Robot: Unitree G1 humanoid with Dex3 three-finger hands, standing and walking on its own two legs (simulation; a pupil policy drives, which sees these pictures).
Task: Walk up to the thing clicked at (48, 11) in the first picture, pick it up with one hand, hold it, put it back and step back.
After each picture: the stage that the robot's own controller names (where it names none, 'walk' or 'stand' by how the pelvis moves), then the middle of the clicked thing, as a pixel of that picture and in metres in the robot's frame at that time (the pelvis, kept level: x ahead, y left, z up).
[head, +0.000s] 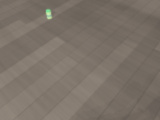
stand; (48, 14) +1.97 +0.52 -0.72
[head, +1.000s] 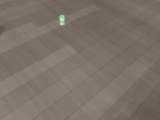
walk; (62, 20) +1.86 +0.25 -0.70
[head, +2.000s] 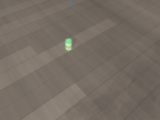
walk; (68, 44) +1.24 +0.17 -0.71
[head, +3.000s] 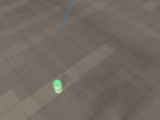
walk; (57, 86) +0.74 +0.23 -0.71
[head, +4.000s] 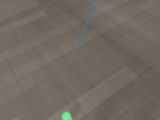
walk; (67, 119) +0.47 +0.21 -0.70
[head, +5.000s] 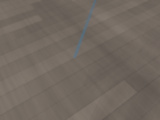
stand; out of the picture +0.34 +0.17 -0.72
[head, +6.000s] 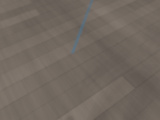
stand; out of the picture +0.34 +0.19 -0.72
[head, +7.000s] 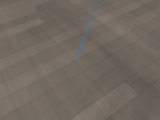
stand; out of the picture +0.34 +0.18 -0.73
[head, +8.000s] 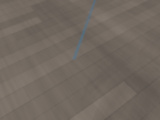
stand; out of the picture +0.33 +0.19 -0.73
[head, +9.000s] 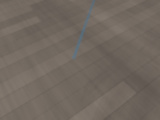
stand; out of the picture +0.32 +0.19 -0.73
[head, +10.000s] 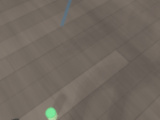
go down; (51, 114) +0.35 +0.19 -0.64
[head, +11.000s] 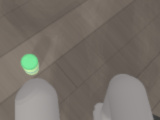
go down; (30, 65) +0.41 +0.20 -0.30
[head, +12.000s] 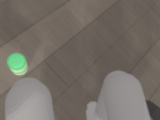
close in; (18, 64) +0.41 +0.21 -0.27
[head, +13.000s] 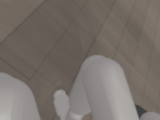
close; out of the picture +0.41 +0.24 -0.22
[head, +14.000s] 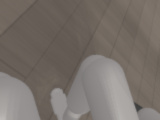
close; out of the picture +0.40 +0.25 -0.22
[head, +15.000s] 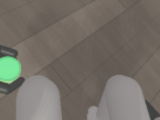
lift; (7, 72) +0.33 +0.25 -0.10
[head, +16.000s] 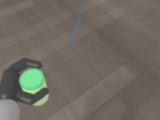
hold; (35, 88) +0.32 +0.17 +0.05
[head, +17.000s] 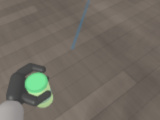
hold; (40, 91) +0.32 +0.17 +0.02
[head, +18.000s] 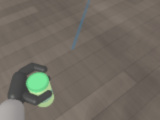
hold; (41, 90) +0.32 +0.17 +0.01
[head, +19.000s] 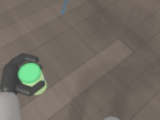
crouch; (33, 79) +0.36 +0.17 -0.05
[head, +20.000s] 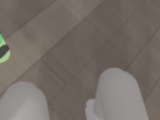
lower; out of the picture +0.45 +0.23 -0.12
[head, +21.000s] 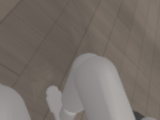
lower; out of the picture +0.42 +0.26 -0.23
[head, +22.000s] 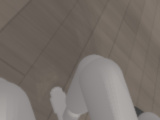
lower; out of the picture +0.41 +0.27 -0.22
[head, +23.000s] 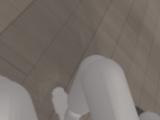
lower; out of the picture +0.41 +0.27 -0.23
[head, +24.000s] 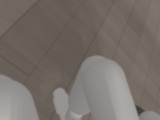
lower; out of the picture +0.40 +0.26 -0.22
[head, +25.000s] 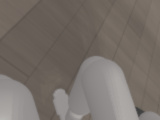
open; out of the picture +0.39 +0.24 -0.23
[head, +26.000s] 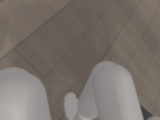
stand; out of the picture +0.39 +0.23 -0.24
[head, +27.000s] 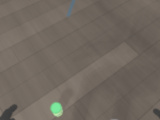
stand; (57, 109) +0.36 +0.17 -0.57
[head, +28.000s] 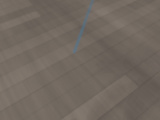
stand; out of the picture +0.34 +0.16 -0.67
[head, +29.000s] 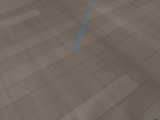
stand; out of the picture +0.33 +0.16 -0.67
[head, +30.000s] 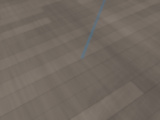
stand; out of the picture +0.36 +0.15 -0.72
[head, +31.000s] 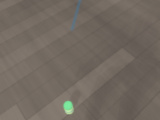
walk; (68, 107) +0.45 +0.15 -0.69
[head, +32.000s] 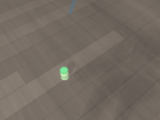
walk; (64, 73) +0.75 +0.17 -0.69
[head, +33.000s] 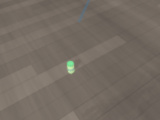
walk; (70, 67) +1.00 +0.19 -0.71
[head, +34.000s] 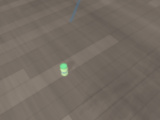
stand; (64, 69) +0.96 +0.21 -0.73
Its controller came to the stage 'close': yes
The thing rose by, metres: 0.72
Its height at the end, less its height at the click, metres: +0.00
